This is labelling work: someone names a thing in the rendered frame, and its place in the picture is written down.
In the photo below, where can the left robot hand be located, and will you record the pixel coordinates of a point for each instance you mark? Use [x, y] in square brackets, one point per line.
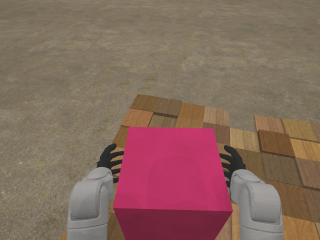
[106, 157]

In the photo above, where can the left robot forearm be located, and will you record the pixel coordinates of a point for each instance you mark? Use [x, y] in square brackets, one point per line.
[88, 209]

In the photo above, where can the right robot forearm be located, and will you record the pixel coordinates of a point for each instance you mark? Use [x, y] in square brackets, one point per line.
[260, 208]

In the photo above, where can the carton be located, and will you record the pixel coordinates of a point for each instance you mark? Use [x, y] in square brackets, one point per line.
[171, 185]

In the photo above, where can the right robot hand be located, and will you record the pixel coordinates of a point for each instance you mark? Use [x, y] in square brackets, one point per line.
[236, 163]

